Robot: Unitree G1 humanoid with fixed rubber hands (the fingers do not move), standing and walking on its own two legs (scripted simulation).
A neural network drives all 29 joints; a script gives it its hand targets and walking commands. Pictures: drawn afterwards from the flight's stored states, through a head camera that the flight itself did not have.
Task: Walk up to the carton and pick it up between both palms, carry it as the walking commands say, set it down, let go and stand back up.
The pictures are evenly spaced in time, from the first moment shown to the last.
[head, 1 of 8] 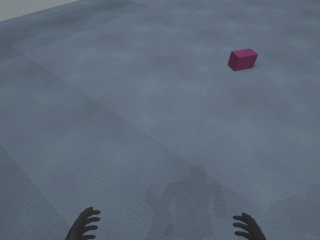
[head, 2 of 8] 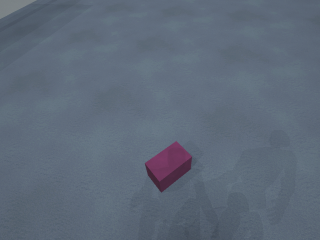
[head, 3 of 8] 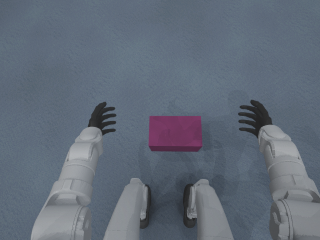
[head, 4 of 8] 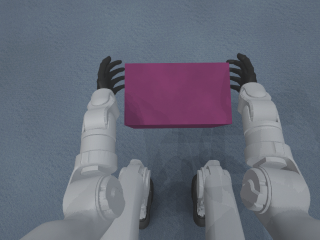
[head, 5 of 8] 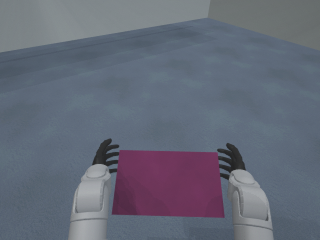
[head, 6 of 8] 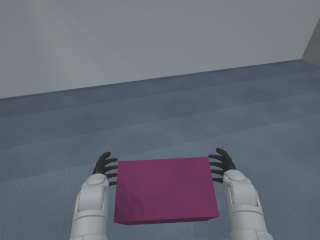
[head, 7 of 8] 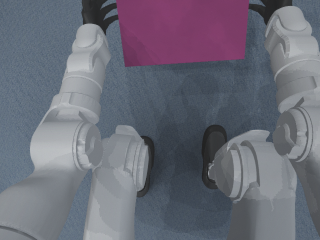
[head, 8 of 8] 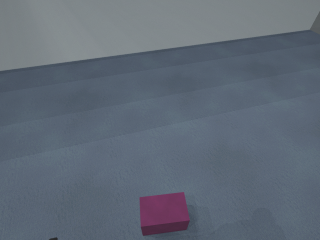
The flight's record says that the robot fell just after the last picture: no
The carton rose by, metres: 0.70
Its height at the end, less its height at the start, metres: +0.00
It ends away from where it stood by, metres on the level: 1.87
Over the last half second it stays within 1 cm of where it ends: yes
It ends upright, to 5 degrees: yes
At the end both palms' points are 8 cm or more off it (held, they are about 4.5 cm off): yes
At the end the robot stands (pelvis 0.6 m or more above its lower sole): yes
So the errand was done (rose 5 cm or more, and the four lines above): yes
